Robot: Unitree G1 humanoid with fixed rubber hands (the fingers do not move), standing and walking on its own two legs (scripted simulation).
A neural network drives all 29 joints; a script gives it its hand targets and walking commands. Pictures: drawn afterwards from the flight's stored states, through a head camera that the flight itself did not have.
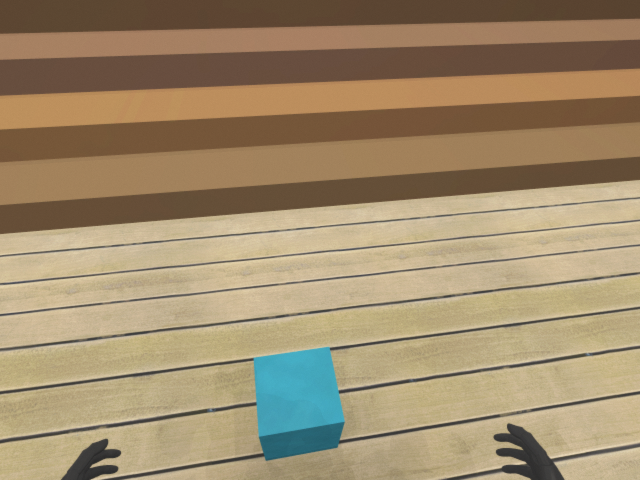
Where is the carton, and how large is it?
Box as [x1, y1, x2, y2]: [254, 347, 344, 460]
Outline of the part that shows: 329,347 254,358 258,432 266,460 337,447 344,420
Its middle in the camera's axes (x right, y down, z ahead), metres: -0.06 +0.46 +1.09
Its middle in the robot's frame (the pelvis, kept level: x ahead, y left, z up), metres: +0.42 +0.03 -0.65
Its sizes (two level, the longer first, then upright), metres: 0.210 0.200 0.250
